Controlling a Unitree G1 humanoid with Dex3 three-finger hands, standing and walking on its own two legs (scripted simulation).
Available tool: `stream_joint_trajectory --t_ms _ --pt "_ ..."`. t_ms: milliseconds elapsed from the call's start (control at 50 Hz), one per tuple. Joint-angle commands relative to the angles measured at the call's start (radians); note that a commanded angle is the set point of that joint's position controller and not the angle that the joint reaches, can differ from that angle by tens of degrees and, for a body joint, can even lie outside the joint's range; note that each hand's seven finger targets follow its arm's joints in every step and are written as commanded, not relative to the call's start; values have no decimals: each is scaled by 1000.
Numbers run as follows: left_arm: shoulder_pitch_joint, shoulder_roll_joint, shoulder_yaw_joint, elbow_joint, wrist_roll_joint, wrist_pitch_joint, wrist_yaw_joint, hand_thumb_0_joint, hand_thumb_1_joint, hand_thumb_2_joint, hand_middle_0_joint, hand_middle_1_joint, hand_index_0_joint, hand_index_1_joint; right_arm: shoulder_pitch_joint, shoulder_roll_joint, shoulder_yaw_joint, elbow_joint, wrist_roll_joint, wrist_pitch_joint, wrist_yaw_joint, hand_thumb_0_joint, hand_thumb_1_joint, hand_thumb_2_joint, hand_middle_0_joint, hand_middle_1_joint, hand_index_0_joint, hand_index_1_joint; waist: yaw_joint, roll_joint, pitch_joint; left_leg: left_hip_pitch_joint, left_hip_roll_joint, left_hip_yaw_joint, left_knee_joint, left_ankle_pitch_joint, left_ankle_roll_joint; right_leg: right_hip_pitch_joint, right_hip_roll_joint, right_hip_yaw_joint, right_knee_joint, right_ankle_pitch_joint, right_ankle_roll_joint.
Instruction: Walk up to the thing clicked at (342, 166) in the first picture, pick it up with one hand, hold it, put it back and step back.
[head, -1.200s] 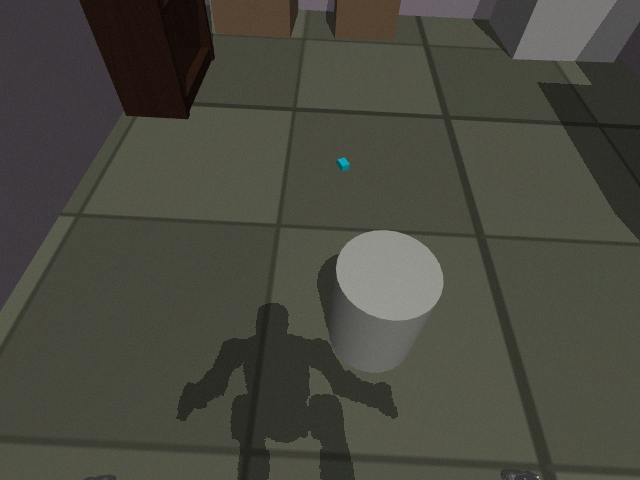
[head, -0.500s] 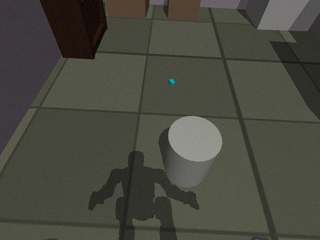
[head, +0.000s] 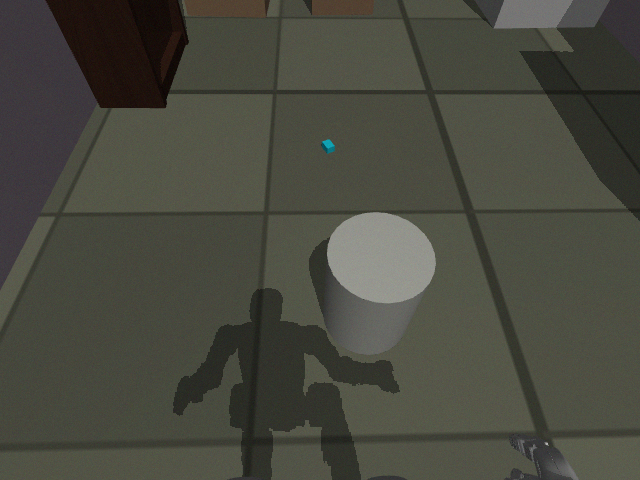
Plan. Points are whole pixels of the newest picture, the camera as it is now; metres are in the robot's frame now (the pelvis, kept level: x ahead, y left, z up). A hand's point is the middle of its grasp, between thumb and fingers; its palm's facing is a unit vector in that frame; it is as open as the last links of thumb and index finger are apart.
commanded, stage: walk up
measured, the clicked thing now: (328, 146) +1.50 -0.05 -0.76
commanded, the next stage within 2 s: none
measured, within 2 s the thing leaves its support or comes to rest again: neither
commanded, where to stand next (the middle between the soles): +0.05 +0.01 m, yaw -86 degrees
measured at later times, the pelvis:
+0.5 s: pelvis +0.00 +0.06 -0.01, yaw -31 degrees
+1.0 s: pelvis +0.04 +0.06 -0.02, yaw -57 degrees
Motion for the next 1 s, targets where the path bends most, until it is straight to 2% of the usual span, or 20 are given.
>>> stream_joint_trajectory --t_ms 0,100,120,140,160,260,380,480,500,520,540,560,600,640,780,840,860,880,900,980 --pt "2 322 103 -191 27 -19 25 0 900 900 -200 -300 -200 -300 -17 -175 -82 -177 5 0 -3 0 -900 -900 200 300 200 300 -28 -256 -141 -171 -58 -145 283 -317 12 68 -275 545 -57 437 -239" --pt "-63 255 100 -311 21 -4 22 0 900 900 -200 -300 -200 -300 124 -178 -107 -194 0 -2 -7 0 -900 -900 200 300 200 300 -122 -132 -186 182 -52 -114 -65 -65 16 -208 -76 368 63 321 -95" --pt "-93 188 85 -348 18 -2 23 0 900 900 -200 -300 -200 -300 186 -240 -127 -200 -19 -4 -14 0 -900 -900 200 300 200 300 -161 27 -188 335 113 -293 -219 -44 58 -395 48 219 216 139 -2" --pt "-3 159 81 -339 24 1 28 0 900 900 -200 -300 -200 -300 104 -292 -136 -250 -25 -3 -20 0 -900 -900 200 300 200 300 -95 217 -162 275 341 -486 -226 83 131 -457 125 118 387 -305 20" --pt "50 250 101 -318 28 14 34 0 900 900 -200 -300 -200 -300 13 -307 -145 -299 -20 2 -12 0 -900 -900 200 300 200 300 -76 185 -138 98 449 -496 -265 -7 254 -383 25 98 540 -348 25" --pt "109 226 108 -300 0 24 -31 0 900 900 -200 -300 -200 -300 -8 -204 -111 -334 -17 -23 -13 0 -900 -900 200 300 200 300 -28 160 -33 88 207 -130 -196 138 130 -372 -38 0 567 -113 6" --pt "-34 214 82 -402 6 6 -45 0 900 900 -200 -300 -200 -300 206 -256 -127 -365 -16 -25 3 0 -900 -900 200 300 200 300 -119 130 -63 193 259 -15 -103 395 119 -303 -41 -118 296 -138 -6" --pt "111 230 95 -383 6 -2 -26 0 900 900 -200 -300 -200 -300 179 -259 -128 -430 4 -11 4 0 -900 -900 200 300 200 300 -33 88 -131 78 260 90 146 503 100 -35 7 -159 80 -117 -57" --pt "201 272 115 -356 12 -13 -18 0 900 900 -200 -300 -200 -300 169 -241 -120 -439 16 -12 6 0 -900 -900 200 300 200 300 27 -12 -185 -40 206 146 353 466 60 162 -9 -89 -17 -34 -97" --pt "251 355 141 -367 18 -24 -4 0 900 900 -200 -300 -200 -300 183 -190 -97 -460 25 -16 7 0 -900 -900 200 300 200 300 69 -253 -214 -286 78 138 579 88 8 327 -167 212 -46 156 -167" --pt "238 387 141 -396 6 -21 3 0 900 900 -200 -300 -200 -300 131 -178 -84 -492 29 -9 3 0 -900 -900 200 300 200 300 80 -334 -183 -500 -66 44 675 -354 -27 332 -336 573 -59 252 -329" --pt "201 375 140 -416 -9 -16 6 0 900 900 -200 -300 -200 -300 131 -207 -91 -479 16 -7 -9 0 -900 -900 200 300 200 300 63 -239 -152 -468 12 -74 722 -403 -33 230 -389 582 -68 205 -369" --pt "88 313 108 -443 -28 -6 17 0 900 900 -200 -300 -200 -300 176 -228 -95 -413 22 -8 -8 0 -900 -900 200 300 200 300 -9 -121 -96 -462 57 -86 621 -269 -46 186 -228 325 -20 181 -254" --pt "61 311 110 -462 -15 -2 17 0 900 900 -200 -300 -200 -300 204 -242 -98 -389 15 -10 -12 0 -900 -900 200 300 200 300 -23 -157 -77 -349 34 -22 542 -182 -40 23 -133 247 -19 177 -198" --pt "45 301 116 -508 18 23 -3 0 900 900 -200 -300 -200 -300 236 -179 -89 -390 18 -11 -51 0 -900 -900 200 300 200 300 -20 -235 -101 -201 -50 -20 370 -146 17 -145 -99 349 88 362 -215" --pt "-13 270 105 -527 -5 35 0 0 900 900 -200 -300 -200 -300 358 -171 -92 -357 4 -32 -62 0 -900 -900 200 300 200 300 -99 -145 -122 36 -55 -21 91 52 35 -279 -57 321 231 275 -136" --pt "14 212 90 -540 -15 37 2 0 900 900 -200 -300 -200 -300 363 -234 -111 -373 -17 -40 -68 0 -900 -900 200 300 200 300 -106 17 -128 108 100 -220 -75 3 82 -368 41 238 395 95 -53" --pt "98 174 81 -517 -9 40 8 0 900 900 -200 -300 -200 -300 294 -309 -123 -403 -21 -46 -72 0 -900 -900 200 300 200 300 -43 220 -110 96 376 -533 -152 105 135 -455 169 144 627 -345 0" --pt "125 285 99 -483 6 46 22 0 900 900 -200 -300 -200 -300 224 -358 -138 -423 -2 -46 -62 0 -900 -900 200 300 200 300 -43 171 -110 -41 515 -608 -182 73 250 -393 79 120 784 -383 11" --pt "126 295 126 -428 -10 47 -18 0 900 900 -200 -300 -200 -300 183 -279 -110 -429 -8 -58 -59 0 -900 -900 200 300 200 300 -25 148 -40 -139 293 -246 -143 41 198 -351 14 85 854 -205 5"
